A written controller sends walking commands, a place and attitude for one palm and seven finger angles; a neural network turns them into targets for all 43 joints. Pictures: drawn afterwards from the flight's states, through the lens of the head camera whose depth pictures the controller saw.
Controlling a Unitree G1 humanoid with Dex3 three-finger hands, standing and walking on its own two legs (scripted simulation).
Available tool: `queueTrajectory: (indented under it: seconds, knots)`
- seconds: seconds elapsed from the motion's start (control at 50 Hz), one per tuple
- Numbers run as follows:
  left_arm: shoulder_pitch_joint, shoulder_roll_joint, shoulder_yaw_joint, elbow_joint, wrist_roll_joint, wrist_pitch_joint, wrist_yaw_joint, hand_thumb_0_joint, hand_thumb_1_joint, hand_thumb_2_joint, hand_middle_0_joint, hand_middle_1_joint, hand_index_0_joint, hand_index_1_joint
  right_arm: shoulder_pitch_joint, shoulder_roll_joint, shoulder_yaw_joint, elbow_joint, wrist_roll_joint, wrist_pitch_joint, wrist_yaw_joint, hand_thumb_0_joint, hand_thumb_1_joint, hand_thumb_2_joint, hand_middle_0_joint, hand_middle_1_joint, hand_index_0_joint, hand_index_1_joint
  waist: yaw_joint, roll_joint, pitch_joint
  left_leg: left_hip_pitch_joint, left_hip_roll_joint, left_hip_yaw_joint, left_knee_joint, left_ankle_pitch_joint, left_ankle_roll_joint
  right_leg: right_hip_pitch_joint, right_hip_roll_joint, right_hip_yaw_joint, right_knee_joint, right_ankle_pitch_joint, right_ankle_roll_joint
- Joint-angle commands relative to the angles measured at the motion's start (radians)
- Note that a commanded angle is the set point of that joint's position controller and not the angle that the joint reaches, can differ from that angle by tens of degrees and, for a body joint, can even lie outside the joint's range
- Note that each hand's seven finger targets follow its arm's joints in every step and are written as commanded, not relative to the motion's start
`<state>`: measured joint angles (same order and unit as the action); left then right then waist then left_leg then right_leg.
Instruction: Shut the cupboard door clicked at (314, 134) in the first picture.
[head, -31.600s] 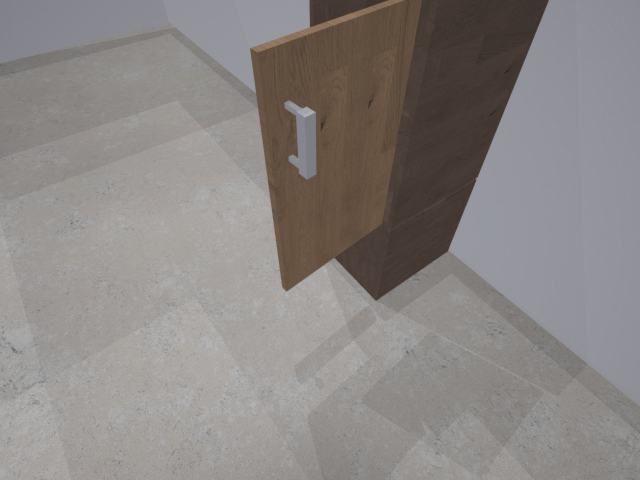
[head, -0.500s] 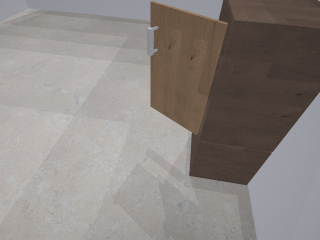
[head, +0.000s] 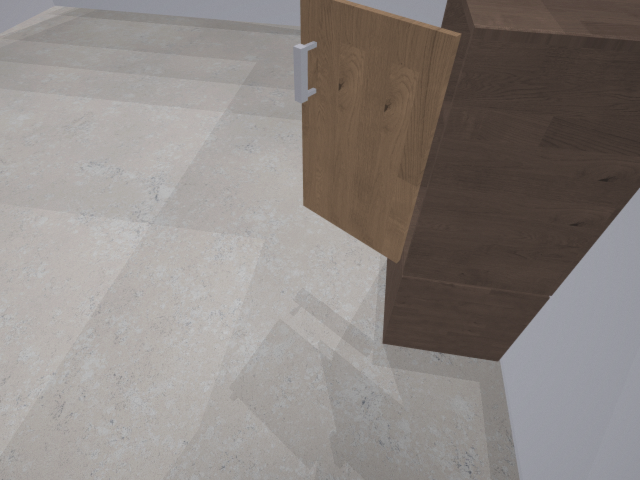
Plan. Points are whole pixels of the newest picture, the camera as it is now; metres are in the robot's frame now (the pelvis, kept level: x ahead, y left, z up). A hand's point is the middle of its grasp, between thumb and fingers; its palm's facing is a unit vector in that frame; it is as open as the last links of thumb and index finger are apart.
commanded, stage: look to check the result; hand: left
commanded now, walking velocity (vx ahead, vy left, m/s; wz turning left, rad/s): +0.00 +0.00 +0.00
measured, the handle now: (306, 72) +0.91 +0.08 +0.09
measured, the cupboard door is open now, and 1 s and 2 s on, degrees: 58 58 58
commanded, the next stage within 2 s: walk to a spot facing it in 0.12 s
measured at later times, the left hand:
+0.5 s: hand out of the picture +0.04 +0.19 -0.19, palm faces +0.12 -0.97 -0.23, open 7.4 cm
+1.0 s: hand out of the picture +0.02 +0.22 -0.16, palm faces +0.40 -0.87 -0.28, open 7.4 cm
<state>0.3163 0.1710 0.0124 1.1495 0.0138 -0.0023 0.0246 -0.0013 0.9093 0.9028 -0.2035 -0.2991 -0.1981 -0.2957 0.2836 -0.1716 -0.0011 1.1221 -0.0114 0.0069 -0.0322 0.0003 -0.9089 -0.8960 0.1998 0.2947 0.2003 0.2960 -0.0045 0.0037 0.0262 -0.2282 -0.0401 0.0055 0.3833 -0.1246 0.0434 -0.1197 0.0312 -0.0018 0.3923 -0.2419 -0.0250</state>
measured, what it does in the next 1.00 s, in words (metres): lifts its right foot, turning left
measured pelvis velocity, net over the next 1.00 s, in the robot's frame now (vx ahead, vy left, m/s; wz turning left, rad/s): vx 0.00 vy -0.02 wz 0.44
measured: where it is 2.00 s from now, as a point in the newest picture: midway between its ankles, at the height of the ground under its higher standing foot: outside the picture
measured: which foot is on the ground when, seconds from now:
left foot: down 0.00-1.00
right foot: down 0.00-0.62, up 0.64-1.00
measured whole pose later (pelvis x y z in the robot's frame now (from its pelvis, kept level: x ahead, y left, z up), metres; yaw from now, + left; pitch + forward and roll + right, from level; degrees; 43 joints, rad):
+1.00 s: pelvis +0.00 -0.02 +0.00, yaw +25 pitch +2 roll -2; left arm 0.13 0.25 0.07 0.87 0.02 0.05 0.01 0.00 0.91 0.90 -0.20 -0.30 -0.20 -0.30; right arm 0.22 -0.23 -0.07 0.93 -0.03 0.06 0.00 0.00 -0.90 -0.90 0.20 0.30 0.20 0.30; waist -0.04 0.03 0.07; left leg -0.39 -0.07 -0.19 0.45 -0.09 0.01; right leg -0.34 0.01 0.02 0.71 -0.41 0.05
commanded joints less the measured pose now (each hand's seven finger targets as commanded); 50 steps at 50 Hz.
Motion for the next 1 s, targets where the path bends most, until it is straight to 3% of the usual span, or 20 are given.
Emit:
queueTrajectory:
  seconds: [0.0,0.22,0.28,0.32,0.36,0.4,0.46,0.5,0.54,0.56,0.58,0.6,0.62,0.64,0.7,0.78,0.86,0.92,0.96,0.98]
  knots:
    - [0.039,0.127,0.020,-0.026,0.000,-0.017,0.009,0.000,0.900,0.900,-0.200,-0.300,-0.200,-0.300,0.025,-0.138,-0.026,-0.030,-0.001,-0.017,-0.009,0.000,-0.900,-0.900,0.200,0.300,0.200,0.300,-0.003,0.006,0.053,0.033,0.132,-0.147,-0.088,-0.071,0.004,-0.096,-0.115,0.105,-0.108,-0.029,-0.035]
    - [-0.031,0.177,0.024,-0.038,-0.002,-0.020,0.004,0.000,0.900,0.900,-0.200,-0.300,-0.200,-0.300,-0.031,-0.186,-0.028,-0.034,-0.002,-0.022,-0.006,0.000,-0.900,-0.900,0.200,0.300,0.200,0.300,-0.003,0.016,0.030,0.061,0.139,-0.144,-0.086,-0.003,0.000,-0.064,-0.123,0.110,-0.120,0.011,-0.034]
    - [-0.004,0.122,0.019,-0.041,-0.003,-0.006,0.012,0.000,0.900,0.900,-0.200,-0.300,-0.200,-0.300,-0.011,-0.116,-0.015,-0.041,-0.002,-0.009,0.000,0.000,-0.900,-0.900,0.200,0.300,0.200,0.300,0.002,-0.001,0.023,0.015,0.127,-0.150,-0.040,0.066,-0.006,-0.037,-0.140,0.075,-0.075,0.051,-0.019]
    - [-0.006,0.141,0.030,-0.056,-0.003,0.003,0.015,0.000,0.900,0.900,-0.200,-0.300,-0.200,-0.300,-0.015,-0.127,-0.020,-0.054,-0.004,0.000,0.003,0.000,-0.900,-0.900,0.200,0.300,0.200,0.300,0.005,-0.002,0.032,-0.042,0.119,-0.164,-0.004,0.068,-0.006,-0.025,-0.157,0.065,-0.040,0.057,-0.026]
    - [-0.013,0.163,0.045,-0.078,-0.001,0.008,0.017,0.000,0.900,0.900,-0.200,-0.300,-0.200,-0.300,-0.024,-0.130,-0.030,-0.075,-0.005,0.008,0.006,0.000,-0.900,-0.900,0.200,0.300,0.200,0.300,0.010,-0.032,0.028,-0.099,0.093,-0.158,0.059,0.052,-0.011,-0.012,-0.198,0.077,-0.031,0.073,-0.051]
    - [-0.028,0.184,0.060,-0.108,0.003,0.008,0.021,0.000,0.900,0.900,-0.200,-0.300,-0.200,-0.300,-0.018,-0.121,-0.041,-0.094,-0.006,0.015,0.009,0.000,-0.900,-0.900,0.200,0.300,0.200,0.300,0.007,-0.099,0.000,-0.126,0.059,-0.095,0.189,0.043,-0.030,0.002,-0.285,0.104,-0.032,0.143,-0.099]
    - [-0.069,0.199,0.075,-0.162,0.010,0.010,0.024,0.000,0.900,0.900,-0.200,-0.300,-0.200,-0.300,-0.046,-0.114,-0.060,-0.135,-0.010,0.034,0.017,0.000,-0.900,-0.900,0.200,0.300,0.200,0.300,0.005,-0.125,0.048,-0.199,0.063,-0.017,0.457,-0.300,-0.056,-0.041,-0.401,0.111,-0.034,0.310,-0.186]
    - [-0.092,0.213,0.086,-0.183,0.016,0.009,0.025,0.000,0.900,0.900,-0.200,-0.300,-0.200,-0.300,-0.052,-0.102,-0.062,-0.160,-0.004,0.034,0.024,0.000,-0.900,-0.900,0.200,0.300,0.200,0.300,-0.007,-0.110,0.072,-0.208,0.099,-0.001,0.410,-0.347,-0.061,-0.021,-0.416,0.047,0.040,0.459,-0.176]
    - [-0.074,0.224,0.091,-0.197,0.008,0.009,0.017,0.000,0.900,0.900,-0.200,-0.300,-0.200,-0.300,-0.022,-0.103,-0.060,-0.165,-0.008,0.031,0.029,0.000,-0.900,-0.900,0.200,0.300,0.200,0.300,-0.019,-0.052,0.036,-0.080,0.087,0.031,0.227,-0.134,-0.052,-0.053,-0.356,-0.050,0.187,0.484,-0.090]
    - [-0.058,0.205,0.090,-0.212,0.002,0.016,0.013,0.000,0.900,0.900,-0.200,-0.300,-0.200,-0.300,0.026,-0.138,-0.066,-0.167,-0.015,0.025,0.029,0.000,-0.900,-0.900,0.200,0.300,0.200,0.300,-0.034,0.090,0.005,0.010,0.161,-0.114,0.116,0.167,0.006,-0.159,-0.269,-0.120,0.328,0.312,-0.009]
    - [-0.046,0.156,0.078,-0.237,-0.004,0.021,0.010,0.000,0.900,0.900,-0.200,-0.300,-0.200,-0.300,0.053,-0.215,-0.081,-0.174,-0.022,0.021,0.023,0.000,-0.900,-0.900,0.200,0.300,0.200,0.300,-0.033,0.295,-0.010,0.061,0.328,-0.379,0.033,0.417,0.118,-0.279,-0.131,-0.163,0.496,-0.101,0.065]
    - [-0.105,0.150,0.073,-0.265,0.003,0.032,0.018,0.000,0.900,0.900,-0.200,-0.300,-0.200,-0.300,0.104,-0.233,-0.089,-0.162,-0.028,0.024,0.015,0.000,-0.900,-0.900,0.200,0.300,0.200,0.300,-0.074,0.270,-0.040,0.044,0.387,-0.524,-0.094,0.265,0.170,-0.309,-0.075,-0.067,0.655,-0.422,0.051]
    - [-0.160,0.152,0.079,-0.279,0.007,0.042,0.017,0.000,0.900,0.900,-0.200,-0.300,-0.200,-0.300,0.105,-0.257,-0.095,-0.165,-0.029,0.024,0.009,0.000,-0.900,-0.900,0.200,0.300,0.200,0.300,-0.075,0.181,-0.029,-0.002,0.394,-0.557,-0.134,0.031,0.158,-0.358,-0.093,0.015,0.740,-0.364,0.044]
    - [-0.168,0.152,0.081,-0.285,0.010,0.039,0.012,0.000,0.900,0.900,-0.200,-0.300,-0.200,-0.300,0.066,-0.249,-0.094,-0.180,-0.028,0.022,0.006,0.000,-0.900,-0.900,0.200,0.300,0.200,0.300,-0.054,0.123,-0.020,-0.020,0.368,-0.537,-0.140,-0.101,0.144,-0.393,-0.104,0.045,0.760,-0.286,0.049]
    - [-0.154,0.137,0.082,-0.285,0.013,0.027,-0.003,0.000,0.900,0.900,-0.200,-0.300,-0.200,-0.300,0.004,-0.222,-0.089,-0.207,-0.025,0.008,0.001,0.000,-0.900,-0.900,0.200,0.300,0.200,0.300,-0.027,0.062,-0.044,0.006,0.284,-0.419,-0.116,-0.066,0.117,-0.407,-0.099,0.041,0.698,-0.167,0.072]
    - [-0.143,0.132,0.081,-0.303,0.014,0.027,-0.005,0.000,0.900,0.900,-0.200,-0.300,-0.200,-0.300,0.011,-0.234,-0.098,-0.213,-0.022,0.011,0.003,0.000,-0.900,-0.900,0.200,0.300,0.200,0.300,-0.033,0.097,-0.102,0.075,0.237,-0.408,-0.099,-0.026,0.113,-0.388,-0.062,0.022,0.577,-0.172,0.086]
    - [-0.146,0.138,0.080,-0.324,0.014,0.032,-0.004,0.000,0.900,0.900,-0.200,-0.300,-0.200,-0.300,-0.013,-0.246,-0.110,-0.231,-0.025,0.025,0.012,0.000,-0.900,-0.900,0.200,0.300,0.200,0.300,-0.034,0.175,-0.086,0.035,0.213,-0.427,-0.103,-0.103,0.106,-0.350,-0.041,0.010,0.481,-0.187,0.089]
    - [-0.110,0.148,0.079,-0.327,0.009,0.033,-0.001,0.000,0.900,0.900,-0.200,-0.300,-0.200,-0.300,-0.035,-0.254,-0.119,-0.248,-0.027,0.036,0.017,0.000,-0.900,-0.900,0.200,0.300,0.200,0.300,-0.021,0.196,-0.098,-0.018,0.181,-0.456,-0.097,-0.121,0.090,-0.238,-0.003,-0.001,0.344,-0.193,0.077]
    - [-0.019,0.169,0.086,-0.306,0.006,0.034,0.002,0.000,0.900,0.900,-0.200,-0.300,-0.200,-0.300,-0.082,-0.245,-0.123,-0.271,-0.022,0.044,0.018,0.000,-0.900,-0.900,0.200,0.300,0.200,0.300,0.021,0.190,-0.095,-0.140,0.133,-0.441,-0.078,-0.196,0.055,-0.066,0.013,-0.019,0.160,-0.130,0.064]
    - [0.035,0.205,0.094,-0.296,0.009,0.027,0.005,0.000,0.900,0.900,-0.200,-0.300,-0.200,-0.300,-0.102,-0.225,-0.123,-0.283,-0.014,0.048,0.022,0.000,-0.900,-0.900,0.200,0.300,0.200,0.300,0.048,0.126,-0.095,-0.242,0.081,-0.402,-0.019,-0.249,0.013,0.065,-0.022,0.013,-0.002,-0.089,0.047]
